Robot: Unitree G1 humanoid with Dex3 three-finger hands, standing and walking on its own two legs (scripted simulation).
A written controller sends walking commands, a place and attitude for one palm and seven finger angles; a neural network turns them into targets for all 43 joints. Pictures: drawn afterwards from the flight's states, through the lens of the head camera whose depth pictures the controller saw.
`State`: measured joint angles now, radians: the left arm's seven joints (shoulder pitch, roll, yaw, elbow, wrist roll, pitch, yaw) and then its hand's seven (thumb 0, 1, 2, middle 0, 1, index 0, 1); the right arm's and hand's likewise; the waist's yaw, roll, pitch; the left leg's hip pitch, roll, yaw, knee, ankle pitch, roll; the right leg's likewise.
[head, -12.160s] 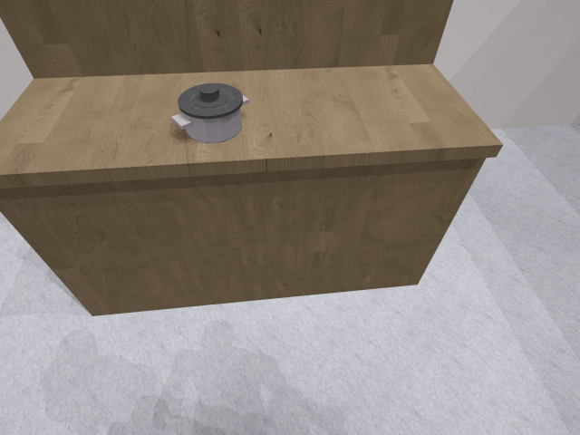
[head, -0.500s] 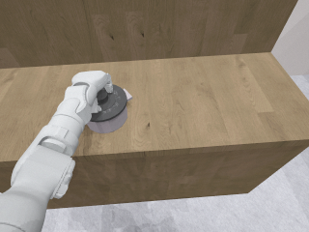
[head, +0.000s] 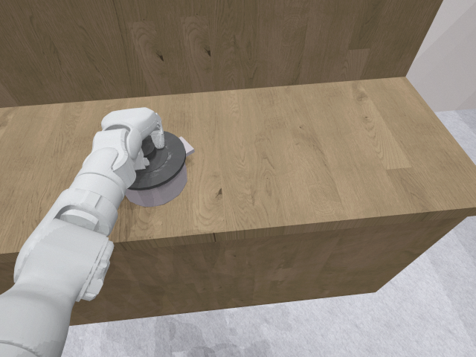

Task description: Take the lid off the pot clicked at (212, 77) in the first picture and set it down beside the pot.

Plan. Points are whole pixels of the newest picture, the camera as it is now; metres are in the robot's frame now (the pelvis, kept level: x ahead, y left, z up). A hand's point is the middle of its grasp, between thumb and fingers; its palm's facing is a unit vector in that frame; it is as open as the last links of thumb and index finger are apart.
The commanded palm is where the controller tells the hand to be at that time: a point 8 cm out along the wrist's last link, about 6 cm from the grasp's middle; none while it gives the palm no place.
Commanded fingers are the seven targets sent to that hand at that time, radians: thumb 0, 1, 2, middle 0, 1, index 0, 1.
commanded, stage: close the fingers and squeeze the knob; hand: left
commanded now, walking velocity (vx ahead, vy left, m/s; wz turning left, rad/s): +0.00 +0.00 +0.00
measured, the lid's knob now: (144, 150) +0.50 +0.16 +0.06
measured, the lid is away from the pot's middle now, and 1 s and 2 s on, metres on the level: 0.00 0.00 0.01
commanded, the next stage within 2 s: lift the lid straight up in 0.80 s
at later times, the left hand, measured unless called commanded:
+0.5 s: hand (137, 151) +0.47 +0.16 +0.08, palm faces -0.35 -0.07 -0.93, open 7.3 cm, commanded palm +0.47 +0.17 +0.14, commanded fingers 0.00 0.56 0.74 -0.79 -1.03 -0.80 -1.02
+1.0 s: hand (136, 152) +0.47 +0.16 +0.08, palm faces -0.35 -0.05 -0.94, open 7.3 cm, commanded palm +0.47 +0.16 +0.15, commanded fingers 0.00 0.70 0.84 -0.89 -1.08 -0.90 -1.07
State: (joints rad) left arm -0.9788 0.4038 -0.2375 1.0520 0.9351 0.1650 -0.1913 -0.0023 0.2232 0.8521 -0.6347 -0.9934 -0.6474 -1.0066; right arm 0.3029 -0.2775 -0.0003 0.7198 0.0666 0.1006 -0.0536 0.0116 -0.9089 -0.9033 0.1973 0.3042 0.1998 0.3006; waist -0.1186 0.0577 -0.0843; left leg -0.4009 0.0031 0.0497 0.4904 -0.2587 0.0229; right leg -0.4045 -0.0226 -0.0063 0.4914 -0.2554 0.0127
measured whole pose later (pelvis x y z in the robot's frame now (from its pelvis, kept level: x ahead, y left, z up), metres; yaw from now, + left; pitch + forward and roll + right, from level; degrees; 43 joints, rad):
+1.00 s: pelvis +0.00 +0.01 +0.00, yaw +0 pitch +10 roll +0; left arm -0.97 0.42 -0.22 1.04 0.94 0.15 -0.19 -0.01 0.27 0.64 -0.69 -0.98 -0.70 -0.98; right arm 0.31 -0.27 0.00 0.71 0.06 0.10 -0.06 0.01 -0.91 -0.90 0.20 0.30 0.20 0.30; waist -0.13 0.05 -0.08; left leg -0.40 0.00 0.06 0.49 -0.26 0.03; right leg -0.40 -0.02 0.00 0.48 -0.24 0.02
